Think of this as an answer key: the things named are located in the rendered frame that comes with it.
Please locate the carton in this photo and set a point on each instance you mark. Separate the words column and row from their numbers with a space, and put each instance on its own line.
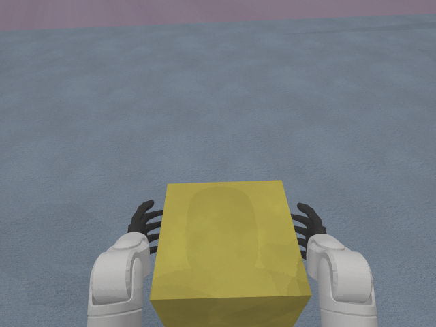
column 228, row 256

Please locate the robot left hand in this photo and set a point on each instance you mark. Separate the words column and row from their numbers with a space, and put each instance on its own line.
column 139, row 220

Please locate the robot right forearm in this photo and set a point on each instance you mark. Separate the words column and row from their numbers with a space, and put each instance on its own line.
column 345, row 283

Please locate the robot left forearm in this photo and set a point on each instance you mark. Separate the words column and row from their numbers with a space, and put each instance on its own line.
column 116, row 289

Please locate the robot right hand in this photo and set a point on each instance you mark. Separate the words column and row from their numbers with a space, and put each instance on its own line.
column 312, row 222

